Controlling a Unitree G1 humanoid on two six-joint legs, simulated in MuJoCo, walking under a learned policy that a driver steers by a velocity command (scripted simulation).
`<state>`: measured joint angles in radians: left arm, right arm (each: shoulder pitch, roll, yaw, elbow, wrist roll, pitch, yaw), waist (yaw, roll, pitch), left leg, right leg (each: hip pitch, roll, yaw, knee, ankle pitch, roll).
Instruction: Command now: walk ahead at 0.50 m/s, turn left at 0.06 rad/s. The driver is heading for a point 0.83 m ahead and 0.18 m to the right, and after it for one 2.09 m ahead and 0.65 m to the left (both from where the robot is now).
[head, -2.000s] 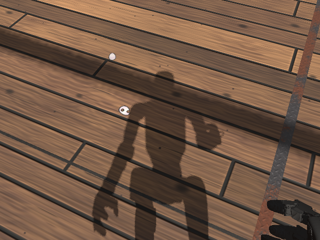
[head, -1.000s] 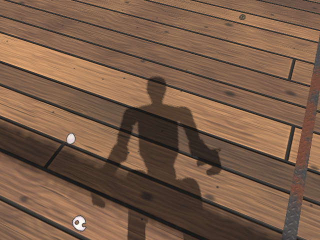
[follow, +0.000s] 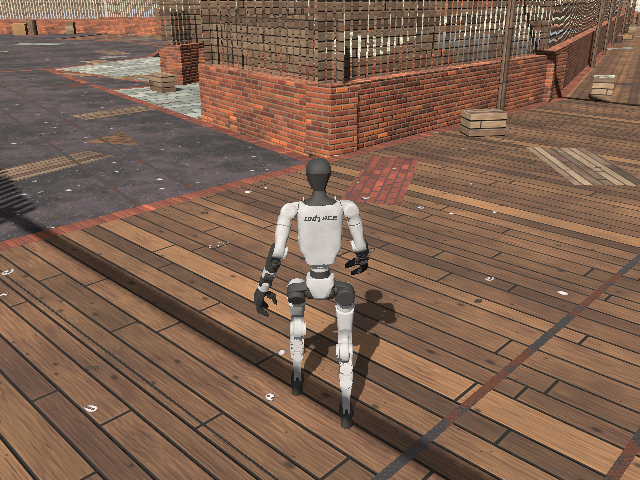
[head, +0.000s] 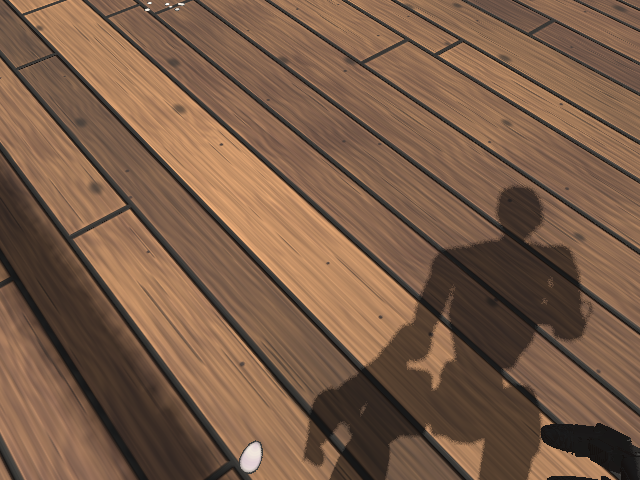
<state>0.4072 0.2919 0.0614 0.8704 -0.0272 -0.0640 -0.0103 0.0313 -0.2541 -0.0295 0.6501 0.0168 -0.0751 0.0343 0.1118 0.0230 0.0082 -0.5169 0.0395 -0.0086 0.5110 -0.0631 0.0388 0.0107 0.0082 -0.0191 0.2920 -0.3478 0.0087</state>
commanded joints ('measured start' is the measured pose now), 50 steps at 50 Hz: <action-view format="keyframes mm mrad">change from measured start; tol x32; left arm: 1 -39 156 28 -51 2 0 11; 50 -170 195 84 -293 15 98 34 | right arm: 1 199 -174 -73 -6 -9 -15 -9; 50 69 -169 -70 14 -50 53 -70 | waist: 1 -183 -89 -124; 3 -186 303 -366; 26 -113 -319 -234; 50 -70 115 -62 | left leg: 1 389 -23 23 -45 -5 68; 4 850 331 -661 -192 -311 257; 12 325 174 -109 -289 523 208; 24 454 155 68 59 481 72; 26 5 -106 123 621 -468 -79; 28 -131 -84 -101 822 -574 -77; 50 316 268 -344 -232 -95 153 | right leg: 1 -112 -180 64 247 668 -115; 3 -670 32 37 864 -216 -26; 23 -478 -37 7 260 245 -53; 26 87 -327 480 193 1093 -326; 31 -193 -224 417 41 422 -268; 44 -311 -118 510 37 79 -184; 50 -645 64 165 817 -111 25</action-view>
